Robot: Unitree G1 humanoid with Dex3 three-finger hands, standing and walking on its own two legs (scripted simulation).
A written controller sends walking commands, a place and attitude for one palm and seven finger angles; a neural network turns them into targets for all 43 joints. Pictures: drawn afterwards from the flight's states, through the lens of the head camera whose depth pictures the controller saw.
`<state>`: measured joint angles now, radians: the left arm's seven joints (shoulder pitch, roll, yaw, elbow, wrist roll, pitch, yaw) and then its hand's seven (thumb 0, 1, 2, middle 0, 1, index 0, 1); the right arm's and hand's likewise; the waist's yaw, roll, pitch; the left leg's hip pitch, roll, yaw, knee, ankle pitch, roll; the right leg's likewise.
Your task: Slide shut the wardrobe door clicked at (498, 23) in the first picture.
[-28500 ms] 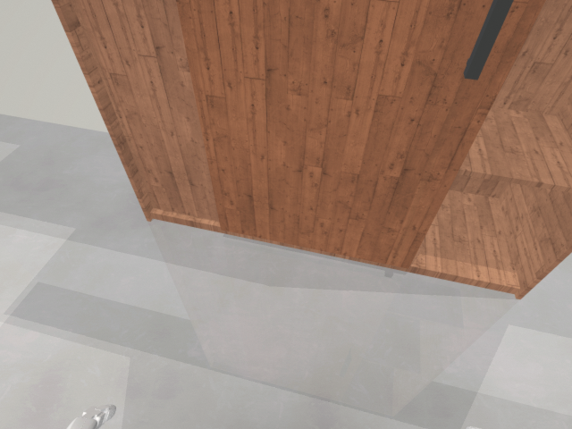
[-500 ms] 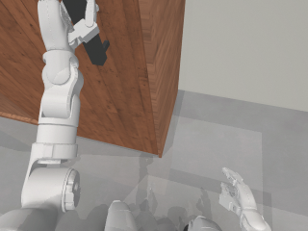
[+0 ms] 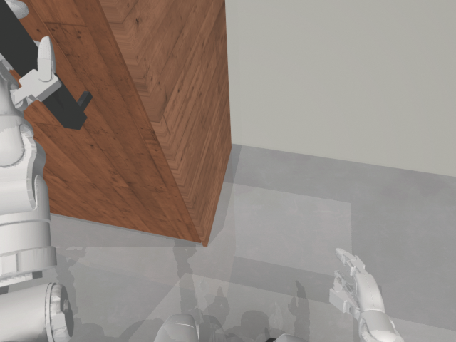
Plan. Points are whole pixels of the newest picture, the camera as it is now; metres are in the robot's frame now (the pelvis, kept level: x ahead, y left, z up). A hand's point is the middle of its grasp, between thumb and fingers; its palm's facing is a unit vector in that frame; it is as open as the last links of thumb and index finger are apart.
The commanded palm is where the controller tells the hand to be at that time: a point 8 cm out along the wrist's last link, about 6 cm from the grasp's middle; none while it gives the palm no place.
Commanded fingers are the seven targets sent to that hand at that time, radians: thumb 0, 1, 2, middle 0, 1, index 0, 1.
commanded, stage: stop walking and hold the door there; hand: left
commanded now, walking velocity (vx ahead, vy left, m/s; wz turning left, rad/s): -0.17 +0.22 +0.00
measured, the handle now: (15, 17) +0.42 +0.31 +0.28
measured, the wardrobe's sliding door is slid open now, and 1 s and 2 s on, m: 0.00 0.00 0.00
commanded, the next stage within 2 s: none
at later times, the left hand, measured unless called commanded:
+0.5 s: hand (46, 71) +0.39 +0.29 +0.23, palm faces +0.47 -0.87 -0.12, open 6.8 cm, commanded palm +0.34 +0.31 +0.22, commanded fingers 0.00 0.90 0.90 -0.45 -1.40 -0.45 -1.40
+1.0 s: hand (46, 72) +0.38 +0.29 +0.23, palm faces +0.42 -0.90 -0.11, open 6.8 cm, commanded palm +0.34 +0.31 +0.22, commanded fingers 0.00 0.90 0.90 -0.45 -1.40 -0.45 -1.40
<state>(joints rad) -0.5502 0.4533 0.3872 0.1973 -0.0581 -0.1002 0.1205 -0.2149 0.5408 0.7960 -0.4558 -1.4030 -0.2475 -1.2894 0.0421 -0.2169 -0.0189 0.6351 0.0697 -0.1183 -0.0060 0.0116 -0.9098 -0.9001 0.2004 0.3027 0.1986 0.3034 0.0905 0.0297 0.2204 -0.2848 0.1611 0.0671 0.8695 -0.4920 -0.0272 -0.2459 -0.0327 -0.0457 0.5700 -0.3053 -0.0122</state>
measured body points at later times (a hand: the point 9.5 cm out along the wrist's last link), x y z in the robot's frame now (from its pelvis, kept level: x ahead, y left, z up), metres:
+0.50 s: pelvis -0.01 +0.03 +0.01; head +0.00 +0.03 +0.46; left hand +0.35 +0.33 +0.24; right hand +0.10 -0.25 -0.08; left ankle +0.02 +0.15 -0.73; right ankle +0.00 -0.10 -0.73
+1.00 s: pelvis -0.01 +0.05 +0.00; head -0.01 +0.05 +0.45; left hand +0.35 +0.33 +0.24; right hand +0.12 -0.20 -0.09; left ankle +0.02 +0.15 -0.73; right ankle +0.00 -0.10 -0.73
